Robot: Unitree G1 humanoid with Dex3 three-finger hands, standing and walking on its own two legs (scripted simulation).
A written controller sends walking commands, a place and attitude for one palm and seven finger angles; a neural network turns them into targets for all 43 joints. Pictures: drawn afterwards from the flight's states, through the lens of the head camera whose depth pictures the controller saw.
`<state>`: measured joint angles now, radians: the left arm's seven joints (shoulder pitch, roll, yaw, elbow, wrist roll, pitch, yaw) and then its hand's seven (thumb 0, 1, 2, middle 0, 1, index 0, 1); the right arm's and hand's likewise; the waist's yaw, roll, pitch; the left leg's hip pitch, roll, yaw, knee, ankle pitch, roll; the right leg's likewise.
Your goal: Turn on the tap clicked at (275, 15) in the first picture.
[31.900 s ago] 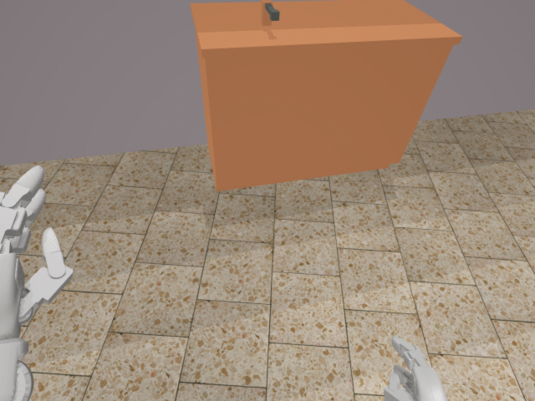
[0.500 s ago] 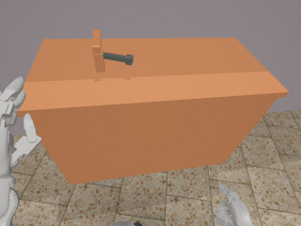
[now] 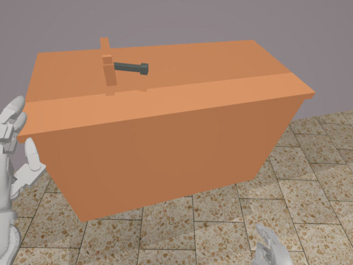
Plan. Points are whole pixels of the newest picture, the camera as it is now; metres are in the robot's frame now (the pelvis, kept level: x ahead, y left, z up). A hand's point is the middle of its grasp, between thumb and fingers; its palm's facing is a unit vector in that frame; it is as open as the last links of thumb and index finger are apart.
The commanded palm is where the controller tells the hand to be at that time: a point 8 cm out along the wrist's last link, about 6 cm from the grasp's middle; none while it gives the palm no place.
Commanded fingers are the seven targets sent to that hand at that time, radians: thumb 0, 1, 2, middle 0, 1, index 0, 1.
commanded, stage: come to a stop and stand still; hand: left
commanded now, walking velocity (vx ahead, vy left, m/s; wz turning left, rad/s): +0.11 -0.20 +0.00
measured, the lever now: (144, 69) +0.69 +0.16 +0.08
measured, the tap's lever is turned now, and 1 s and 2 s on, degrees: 70 70 70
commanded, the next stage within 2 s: look again from close up in 0.70 s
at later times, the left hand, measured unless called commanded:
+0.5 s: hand (68, 154) +0.25 +0.22 +0.17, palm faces +0.39 -0.84 -0.37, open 7.4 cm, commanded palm +0.19 +0.26 +0.18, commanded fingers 0.00 0.90 0.90 -0.20 -0.30 -0.20 -0.30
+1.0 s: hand (45, 164) +0.23 +0.25 +0.17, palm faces +0.41 -0.84 -0.36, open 7.4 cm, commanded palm +0.18 +0.28 +0.18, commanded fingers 0.00 0.90 0.90 -0.20 -0.30 -0.20 -0.30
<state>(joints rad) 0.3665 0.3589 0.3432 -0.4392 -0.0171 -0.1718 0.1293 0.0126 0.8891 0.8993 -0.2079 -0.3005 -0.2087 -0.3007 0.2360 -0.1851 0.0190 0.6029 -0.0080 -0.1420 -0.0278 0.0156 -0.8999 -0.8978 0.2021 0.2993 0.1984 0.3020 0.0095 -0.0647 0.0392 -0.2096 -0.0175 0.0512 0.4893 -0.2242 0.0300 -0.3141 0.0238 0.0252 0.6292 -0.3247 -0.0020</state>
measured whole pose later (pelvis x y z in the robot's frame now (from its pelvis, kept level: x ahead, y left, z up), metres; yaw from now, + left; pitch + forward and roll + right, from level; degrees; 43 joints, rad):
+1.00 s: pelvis +0.02 +0.00 +0.01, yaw +0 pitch -1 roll -1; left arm 0.45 0.35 0.32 -0.45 -0.05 -0.16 0.15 0.01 0.89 0.90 -0.21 -0.30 -0.21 -0.30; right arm 0.22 -0.19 0.03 0.58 0.00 -0.06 -0.05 0.01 -0.90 -0.90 0.20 0.30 0.20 0.30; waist 0.02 0.00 0.01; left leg -0.20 0.01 0.04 0.44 -0.22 0.02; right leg -0.17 0.05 -0.02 0.38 -0.19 -0.04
